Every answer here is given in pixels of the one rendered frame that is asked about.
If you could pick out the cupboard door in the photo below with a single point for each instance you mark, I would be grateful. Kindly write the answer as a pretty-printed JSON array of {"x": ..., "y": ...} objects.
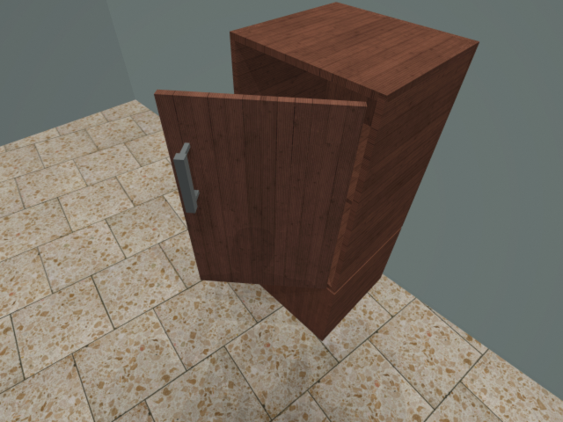
[{"x": 273, "y": 175}]

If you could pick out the handle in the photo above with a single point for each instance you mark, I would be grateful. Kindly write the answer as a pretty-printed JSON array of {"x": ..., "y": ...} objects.
[{"x": 189, "y": 195}]

